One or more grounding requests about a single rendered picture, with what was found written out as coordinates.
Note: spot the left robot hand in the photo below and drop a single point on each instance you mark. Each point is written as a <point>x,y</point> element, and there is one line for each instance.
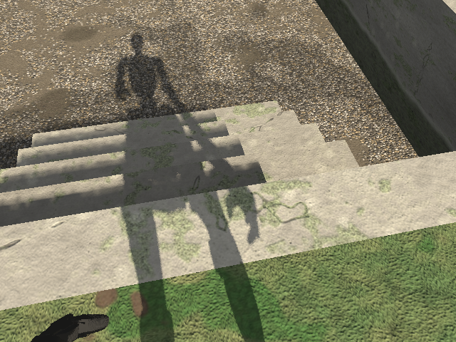
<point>69,328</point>

